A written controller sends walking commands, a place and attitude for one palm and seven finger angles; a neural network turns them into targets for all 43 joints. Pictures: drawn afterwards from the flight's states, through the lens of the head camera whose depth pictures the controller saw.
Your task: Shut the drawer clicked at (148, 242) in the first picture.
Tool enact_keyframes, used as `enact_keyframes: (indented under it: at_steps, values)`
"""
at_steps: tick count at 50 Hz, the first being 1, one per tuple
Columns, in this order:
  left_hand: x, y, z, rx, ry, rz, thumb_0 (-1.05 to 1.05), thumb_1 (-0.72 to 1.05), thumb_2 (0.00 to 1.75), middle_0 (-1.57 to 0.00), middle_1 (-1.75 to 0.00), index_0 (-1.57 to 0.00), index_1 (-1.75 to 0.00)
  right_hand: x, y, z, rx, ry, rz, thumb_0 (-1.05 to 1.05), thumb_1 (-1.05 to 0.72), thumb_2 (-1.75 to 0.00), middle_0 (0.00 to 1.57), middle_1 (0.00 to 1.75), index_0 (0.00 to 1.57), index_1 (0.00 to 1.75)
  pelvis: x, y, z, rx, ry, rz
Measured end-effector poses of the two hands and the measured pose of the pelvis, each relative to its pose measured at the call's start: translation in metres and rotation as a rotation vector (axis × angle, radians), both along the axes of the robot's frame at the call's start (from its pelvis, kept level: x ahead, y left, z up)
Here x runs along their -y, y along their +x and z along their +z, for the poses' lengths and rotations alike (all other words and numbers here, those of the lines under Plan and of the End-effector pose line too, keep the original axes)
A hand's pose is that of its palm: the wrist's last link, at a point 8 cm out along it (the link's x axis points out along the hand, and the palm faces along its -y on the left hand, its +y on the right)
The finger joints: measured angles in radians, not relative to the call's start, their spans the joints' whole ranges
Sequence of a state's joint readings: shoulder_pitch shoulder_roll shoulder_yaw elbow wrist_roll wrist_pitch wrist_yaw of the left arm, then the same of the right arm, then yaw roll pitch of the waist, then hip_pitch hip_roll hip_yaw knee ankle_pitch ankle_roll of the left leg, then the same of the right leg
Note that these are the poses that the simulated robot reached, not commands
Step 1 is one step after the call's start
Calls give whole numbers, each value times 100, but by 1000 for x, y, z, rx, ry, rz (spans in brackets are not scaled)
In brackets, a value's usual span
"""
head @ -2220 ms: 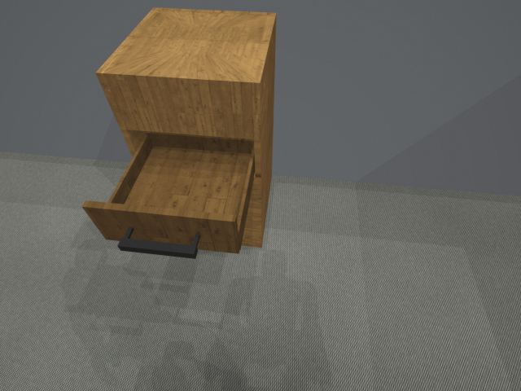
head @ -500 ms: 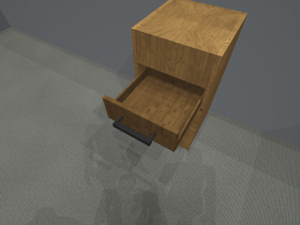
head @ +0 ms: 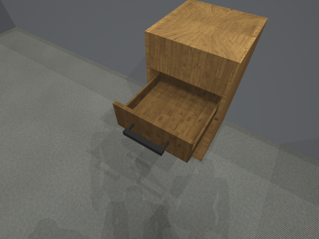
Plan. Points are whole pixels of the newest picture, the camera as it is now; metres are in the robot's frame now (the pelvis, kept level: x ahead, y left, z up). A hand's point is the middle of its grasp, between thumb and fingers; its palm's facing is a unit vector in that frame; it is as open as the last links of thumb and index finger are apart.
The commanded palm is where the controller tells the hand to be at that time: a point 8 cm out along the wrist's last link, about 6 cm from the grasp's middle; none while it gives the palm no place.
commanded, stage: look at it before walking up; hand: left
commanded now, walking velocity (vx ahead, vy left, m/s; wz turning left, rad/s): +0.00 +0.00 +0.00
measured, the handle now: (145, 137) +0.53 +0.09 -0.23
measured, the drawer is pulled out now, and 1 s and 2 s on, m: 0.30 0.30 0.30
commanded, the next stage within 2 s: turn to face it in 0.22 s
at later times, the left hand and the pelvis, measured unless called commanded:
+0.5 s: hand out of the picture +0.00 +0.17 -0.18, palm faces +0.03 -0.98 -0.21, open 7.4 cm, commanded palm none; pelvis -0.01 -0.01 -0.01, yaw -3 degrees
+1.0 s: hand out of the picture +0.06 +0.16 -0.17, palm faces -0.20 -0.94 -0.26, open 7.4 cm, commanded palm none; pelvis -0.03 -0.03 +0.00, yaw -18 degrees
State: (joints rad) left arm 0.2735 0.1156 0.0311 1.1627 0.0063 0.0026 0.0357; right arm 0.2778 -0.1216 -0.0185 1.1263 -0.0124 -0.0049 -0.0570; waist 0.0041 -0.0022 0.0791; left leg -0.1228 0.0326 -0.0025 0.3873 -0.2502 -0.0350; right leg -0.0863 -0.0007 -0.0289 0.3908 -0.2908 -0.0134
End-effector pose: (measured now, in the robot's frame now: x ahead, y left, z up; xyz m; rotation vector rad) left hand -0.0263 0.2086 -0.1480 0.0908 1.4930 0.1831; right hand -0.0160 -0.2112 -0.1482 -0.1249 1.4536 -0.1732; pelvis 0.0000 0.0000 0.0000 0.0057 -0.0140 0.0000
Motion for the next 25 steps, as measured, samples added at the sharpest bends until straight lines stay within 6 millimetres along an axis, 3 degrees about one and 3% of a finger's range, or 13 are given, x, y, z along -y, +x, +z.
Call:
enact_keyframes:
  at_steps: [8,25]
  values:
    - [2,1,-1,8,-2,0,0,91,90,-20,-30,-20,-30,0,-2,0,-2,0,-1,0,-91,-90,20,29,20,30,1,-1,0,4,-1,2]
    - [-11,23,-1,40,36,-45,0,91,90,-20,-30,-20,-30,5,-17,-7,0,0,-72,0,-91,-90,20,29,20,30,5,-10,-5,0,1,-60]
